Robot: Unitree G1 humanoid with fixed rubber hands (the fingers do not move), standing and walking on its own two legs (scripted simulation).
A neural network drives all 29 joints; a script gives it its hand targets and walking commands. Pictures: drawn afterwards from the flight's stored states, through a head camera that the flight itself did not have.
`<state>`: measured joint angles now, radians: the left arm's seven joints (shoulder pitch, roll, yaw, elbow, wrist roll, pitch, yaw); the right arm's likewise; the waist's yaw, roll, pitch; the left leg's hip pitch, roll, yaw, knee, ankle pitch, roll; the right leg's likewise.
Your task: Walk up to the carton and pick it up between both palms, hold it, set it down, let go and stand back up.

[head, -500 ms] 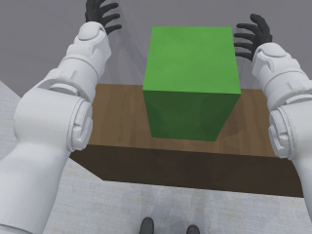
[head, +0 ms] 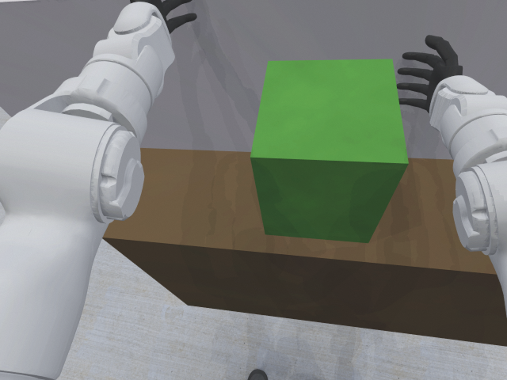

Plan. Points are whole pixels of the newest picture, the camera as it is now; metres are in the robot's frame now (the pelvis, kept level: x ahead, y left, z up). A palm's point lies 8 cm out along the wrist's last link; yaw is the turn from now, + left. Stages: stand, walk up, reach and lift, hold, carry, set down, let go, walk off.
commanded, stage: set down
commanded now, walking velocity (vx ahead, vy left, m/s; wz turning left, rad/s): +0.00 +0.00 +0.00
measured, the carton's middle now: (321, 157) +0.51 -0.02 +0.01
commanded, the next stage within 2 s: let go in 1.00 s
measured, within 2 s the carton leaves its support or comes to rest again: neither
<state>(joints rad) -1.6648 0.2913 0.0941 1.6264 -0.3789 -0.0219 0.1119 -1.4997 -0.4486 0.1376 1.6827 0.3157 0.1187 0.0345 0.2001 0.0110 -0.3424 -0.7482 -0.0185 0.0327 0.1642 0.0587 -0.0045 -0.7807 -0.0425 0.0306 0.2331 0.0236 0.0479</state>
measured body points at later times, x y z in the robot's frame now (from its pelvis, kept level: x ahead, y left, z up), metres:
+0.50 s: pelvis +0.00 +0.00 +0.00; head +0.09 -0.03 +0.44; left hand +0.49 +0.26 +0.27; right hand +0.54 -0.17 +0.14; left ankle +0.04 +0.11 -0.73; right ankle +0.04 -0.14 -0.73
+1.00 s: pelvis +0.02 +0.00 +0.01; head +0.10 +0.00 +0.45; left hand +0.48 +0.32 +0.23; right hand +0.54 -0.16 +0.13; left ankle +0.04 +0.11 -0.73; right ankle +0.04 -0.14 -0.73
